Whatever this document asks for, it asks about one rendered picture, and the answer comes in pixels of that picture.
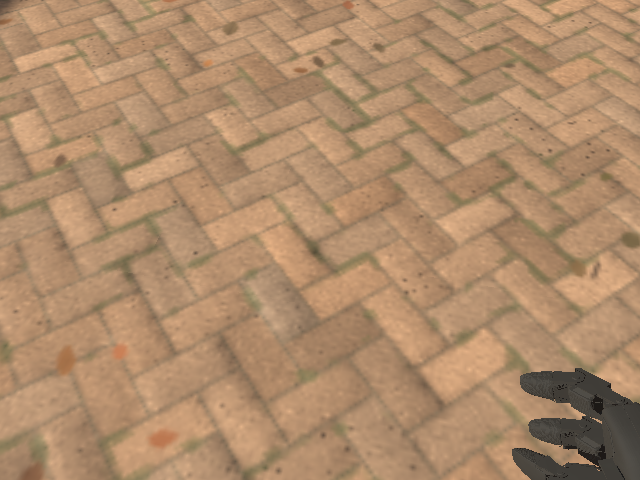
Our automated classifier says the robot right hand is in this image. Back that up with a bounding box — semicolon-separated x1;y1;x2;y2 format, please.
512;368;640;480

